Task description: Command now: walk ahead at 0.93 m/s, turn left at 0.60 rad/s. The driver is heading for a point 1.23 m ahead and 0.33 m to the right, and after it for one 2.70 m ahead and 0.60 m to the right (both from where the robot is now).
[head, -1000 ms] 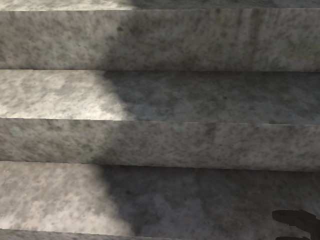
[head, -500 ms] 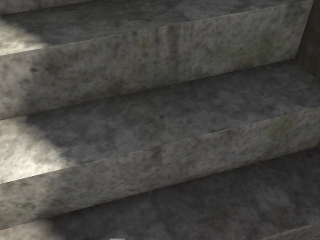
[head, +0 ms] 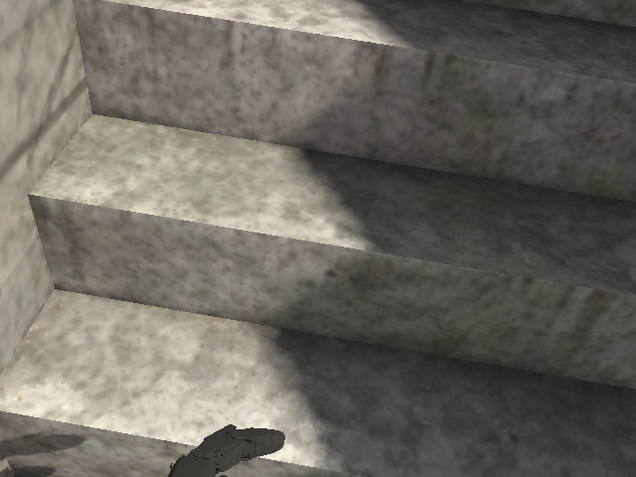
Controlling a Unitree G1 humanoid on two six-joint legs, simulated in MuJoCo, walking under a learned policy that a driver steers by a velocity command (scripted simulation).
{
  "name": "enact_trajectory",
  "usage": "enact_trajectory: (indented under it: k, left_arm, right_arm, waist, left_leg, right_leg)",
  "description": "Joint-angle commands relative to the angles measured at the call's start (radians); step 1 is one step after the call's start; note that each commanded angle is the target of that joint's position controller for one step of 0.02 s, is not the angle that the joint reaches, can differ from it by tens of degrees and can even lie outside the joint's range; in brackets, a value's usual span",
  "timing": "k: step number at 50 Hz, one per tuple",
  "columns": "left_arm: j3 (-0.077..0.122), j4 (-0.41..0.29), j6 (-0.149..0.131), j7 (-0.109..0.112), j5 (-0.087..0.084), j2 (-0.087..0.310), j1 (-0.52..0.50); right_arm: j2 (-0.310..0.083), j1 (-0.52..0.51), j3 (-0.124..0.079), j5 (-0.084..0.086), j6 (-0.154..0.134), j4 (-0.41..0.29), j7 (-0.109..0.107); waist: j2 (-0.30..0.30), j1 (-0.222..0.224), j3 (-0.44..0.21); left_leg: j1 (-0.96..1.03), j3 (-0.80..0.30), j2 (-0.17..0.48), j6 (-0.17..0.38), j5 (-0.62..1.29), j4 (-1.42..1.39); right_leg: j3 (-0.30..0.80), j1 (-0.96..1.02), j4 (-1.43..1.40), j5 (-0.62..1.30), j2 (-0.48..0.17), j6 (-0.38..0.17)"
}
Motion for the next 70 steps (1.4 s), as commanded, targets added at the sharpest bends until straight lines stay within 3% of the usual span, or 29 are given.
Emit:
enact_trajectory:
  k: [1,8,11,13,14,16,18,20,22,26,30,32,33,34,35,36,37,39,43,49,52,53,55,57,58,59,63,68,70]
  left_arm:
    - [-0.015,-0.108,-0.048,-0.005,-0.02,-0.055,-0.215]
    - [-0.07,-0.265,-0.038,-0.004,-0.042,-0.072,-0.456]
    - [0.049,-0.208,-0.053,-0.006,-0.034,0.136,-0.201]
    - [0.133,-0.063,-0.023,-0.018,-0.086,0.348,0.18]
    - [0.145,0.064,-0.013,-0.038,-0.072,0.395,0.351]
    - [0.135,0.213,0.042,0.027,0.047,0.328,0.444]
    - [0.046,0.26,0.043,0.028,0.027,0.014,0.293]
    - [0.036,0.283,0.036,0.002,-0.015,-0.036,0.165]
    - [0.055,0.269,0.034,-0.014,-0.027,0.061,0.042]
    - [0.076,0.351,-0.014,-0.016,-0.072,0.137,0.24]
    - [0.125,0.389,0.031,0.042,-0.122,0.218,0.518]
    - [0.151,0.429,-0.034,0.035,-0.075,0.311,0.395]
    - [0.221,0.326,-0.057,0.027,-0.051,0.507,0.154]
    - [0.203,0.224,-0.091,-0.012,-0.059,0.354,0.044]
    - [0.166,0.194,-0.092,-0.043,-0.047,0.21,0.007]
    - [0.155,0.106,-0.081,-0.073,-0.042,0.158,-0.136]
    - [0.125,0.0,-0.05,-0.088,-0.071,0.068,-0.217]
    - [0.083,-0.025,0.022,-0.088,-0.089,0.0,-0.034]
    - [0.065,-0.045,0.052,-0.041,-0.136,0.027,0.101]
    - [0.039,-0.173,0.053,-0.025,-0.153,0.027,-0.164]
    - [-0.004,-0.283,0.056,-0.049,-0.118,0.031,-0.372]
    - [-0.031,-0.315,0.052,-0.063,-0.154,0.012,-0.412]
    - [0.069,-0.252,0.055,-0.049,-0.123,0.176,-0.155]
    - [0.18,-0.13,0.085,-0.042,-0.048,0.404,0.248]
    - [0.221,0.005,0.096,0.0,-0.022,0.495,0.434]
    - [0.205,0.093,0.074,0.021,0.01,0.432,0.488]
    - [0.085,0.335,0.007,-0.049,-0.006,0.018,0.31]
    - [0.029,0.406,0.038,-0.017,0.047,-0.016,0.065]
    - [0.008,0.386,0.057,0.007,-0.01,0.063,-0.047]
  right_arm:
    - [-0.074,0.216,-0.015,0.005,-0.011,0.047,-0.004]
    - [-0.138,0.112,-0.017,0.036,0.005,0.144,-0.037]
    - [-0.227,0.11,-0.023,0.064,-0.037,0.231,-0.031]
    - [-0.399,-0.007,-0.078,0.007,-0.049,0.201,-0.046]
    - [-0.39,-0.111,-0.08,0.005,-0.042,0.126,-0.049]
    - [-0.162,-0.44,-0.029,-0.029,-0.087,-0.061,0.007]
    - [0.055,-0.49,0.051,-0.004,-0.126,-0.246,0.117]
    - [0.1,-0.332,0.096,-0.021,-0.118,-0.243,0.146]
    - [0.053,-0.287,0.114,0.006,-0.101,-0.259,0.114]
    - [0.091,-0.572,0.17,-0.009,-0.099,-0.38,0.036]
    - [0.183,-0.915,0.226,-0.019,-0.137,-0.521,0.019]
    - [-0.089,-0.463,0.044,0.007,-0.123,-0.42,-0.004]
    - [-0.321,0.031,-0.06,-0.001,-0.11,-0.27,-0.003]
    - [-0.443,0.22,-0.111,-0.032,-0.095,-0.142,-0.011]
    - [-0.4,0.162,-0.105,-0.036,-0.078,-0.115,-0.041]
    - [-0.27,-0.021,-0.078,-0.014,-0.045,-0.085,-0.062]
    - [-0.108,-0.187,-0.033,-0.022,-0.019,-0.046,-0.069]
    - [0.175,-0.297,0.04,-0.022,0.004,0.081,-0.048]
    - [-0.024,-0.329,-0.017,-0.04,-0.022,0.141,-0.009]
    - [-0.132,-0.029,-0.024,-0.028,-0.03,0.222,-0.036]
    - [-0.186,0.05,-0.034,0.028,-0.028,0.265,-0.033]
    - [-0.277,0.044,-0.044,0.074,-0.029,0.29,-0.03]
    - [-0.347,0.162,-0.045,0.07,-0.064,0.342,-0.02]
    - [-0.45,0.001,-0.091,0.053,-0.079,0.234,-0.02]
    - [-0.292,-0.041,-0.07,0.063,-0.107,0.172,0.009]
    - [-0.243,-0.136,-0.086,0.071,-0.131,0.186,0.038]
    - [0.199,-0.509,0.054,0.047,-0.124,-0.149,0.065]
    - [0.121,-0.248,0.087,0.11,-0.033,-0.144,0.062]
    - [0.048,-0.384,0.092,0.123,-0.01,-0.192,0.036]
  waist:
    - [0.108,-0.071,0.145]
    - [0.139,-0.007,0.176]
    - [0.228,0.182,-0.223]
    - [0.258,0.315,-0.266]
    - [0.069,0.326,-0.299]
    - [-0.595,0.309,-0.119]
    - [-0.158,0.083,0.204]
    - [0.127,-0.1,0.271]
    - [0.143,-0.177,0.253]
    - [0.054,-0.057,0.31]
    - [0.065,0.101,0.064]
    - [-0.176,-0.2,-0.242]
    - [-0.233,-0.4,-0.467]
    - [0.274,-0.332,-0.576]
    - [0.536,-0.263,-0.537]
    - [0.401,-0.187,-0.313]
    - [0.241,-0.074,-0.026]
    - [0.076,0.118,0.167]
    - [0.027,0.254,0.202]
    - [0.002,0.09,0.239]
    - [-0.013,0.06,0.173]
    - [0.078,0.089,0.145]
    - [0.311,0.203,-0.106]
    - [0.283,0.379,-0.314]
    - [-0.106,0.319,-0.415]
    - [-0.231,0.297,-0.499]
    - [0.025,0.076,0.089]
    - [-0.004,-0.184,0.214]
    - [-0.06,-0.204,0.195]
  left_leg:
    - [0.403,-0.468,0.304,0.096,-0.155,-0.321]
    - [-0.025,-0.214,0.352,0.133,0.099,-0.775]
    - [-0.011,0.123,0.322,0.107,1.968,-0.561]
    - [0.401,0.086,0.475,0.16,2.524,-0.112]
    - [0.368,0.088,0.466,0.181,2.398,0.116]
    - [-0.432,0.078,0.025,0.006,0.402,1.158]
    - [-0.885,-0.015,0.062,0.041,0.128,1.701]
    - [-0.921,0.084,0.15,0.055,0.166,1.676]
    - [-0.768,0.167,0.2,-0.007,0.206,1.572]
    - [-0.962,0.285,0.294,-0.061,0.16,1.638]
    - [-0.319,0.487,0.264,-0.09,-0.101,0.689]
    - [0.209,0.336,0.176,-0.042,-0.384,0.582]
    - [0.424,0.034,0.244,0.008,-0.455,0.392]
    - [0.693,-0.429,0.435,0.091,-0.546,0.03]
    - [0.669,-0.895,0.622,0.182,-0.59,-0.309]
    - [0.45,-0.835,0.656,0.162,-0.672,-0.335]
    - [0.216,-0.551,0.651,0.136,-0.587,-0.25]
    - [-0.127,-0.028,0.567,-0.019,-0.213,-0.128]
    - [-0.245,0.351,0.554,-0.027,0.052,-0.377]
    - [0.356,0.495,0.522,-0.022,0.312,-0.525]
    - [0.285,0.582,0.505,0.0,0.3,-0.776]
    - [0.17,0.626,0.485,0.052,0.738,-0.846]
    - [0.273,0.524,0.578,0.124,2.186,-0.54]
    - [0.249,0.362,0.527,0.046,2.041,-0.032]
    - [-0.109,0.214,0.313,0.007,1.068,0.382]
    - [-0.227,0.035,0.165,0.007,0.403,0.972]
    - [-0.806,-0.027,0.201,0.113,0.287,1.67]
    - [-0.939,0.127,0.141,0.08,0.3,1.765]
    - [-0.628,0.308,0.095,0.02,0.418,1.322]
  right_leg:
    - [0.039,-0.562,0.203,-0.028,-0.043,0.002]
    - [-0.178,-0.184,-0.224,-0.086,-0.096,0.008]
    - [-0.287,0.834,-0.513,-0.372,0.042,-0.039]
    - [-0.086,0.782,-0.9,-0.697,0.039,-0.093]
    - [0.082,0.934,-1.145,-0.592,0.032,-0.136]
    - [1.11,1.074,-1.798,-0.64,-0.261,-0.396]
    - [0.865,0.792,-1.617,-0.729,-0.254,-0.265]
    - [0.476,0.645,-1.587,-0.37,-0.131,-0.176]
    - [0.315,0.411,-1.718,-0.264,-0.086,-0.182]
    - [0.446,0.445,-1.853,-0.327,-0.11,-0.234]
    - [0.399,0.487,-2.117,0.086,-0.174,-0.241]
    - [0.309,0.714,-1.65,1.648,-0.144,-0.204]
    - [0.375,0.823,-1.318,1.73,-0.168,-0.204]
    - [0.341,0.548,-0.973,1.144,-0.031,-0.217]
    - [0.352,0.27,-0.4,0.194,0.078,-0.147]
    - [0.328,0.087,-0.054,0.098,0.029,-0.14]
    - [0.269,-0.109,0.114,-0.005,0.002,-0.127]
    - [0.199,-0.071,0.207,-0.087,-0.076,-0.13]
    - [0.196,-0.035,0.171,-0.009,-0.146,-0.056]
    - [0.142,-0.471,0.238,-0.179,-0.174,-0.068]
    - [-0.064,-0.077,-0.277,-0.146,-0.277,-0.071]
    - [-0.187,0.321,-0.633,-0.306,-0.219,-0.095]
    - [-0.285,0.863,-0.655,-0.407,0.021,-0.105]
    - [0.255,1.187,-1.103,-0.404,-0.044,-0.196]
    - [0.92,1.456,-1.577,-0.589,-0.28,-0.282]
    - [1.102,1.439,-1.828,-0.713,-0.361,-0.223]
    - [0.389,0.924,-1.605,-0.17,-0.351,-0.082]
    - [-0.204,0.642,-1.776,0.256,-0.272,0.101]
    - [-0.469,0.371,-1.9,0.313,-0.151,0.117]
